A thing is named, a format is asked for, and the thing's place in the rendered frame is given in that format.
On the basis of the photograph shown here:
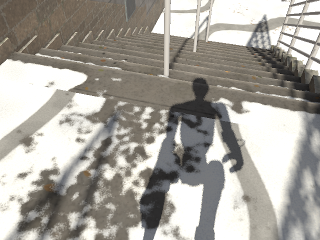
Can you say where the stairs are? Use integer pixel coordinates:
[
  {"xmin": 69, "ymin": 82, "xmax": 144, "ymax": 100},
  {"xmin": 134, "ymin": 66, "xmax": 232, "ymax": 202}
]
[{"xmin": 35, "ymin": 32, "xmax": 320, "ymax": 104}]

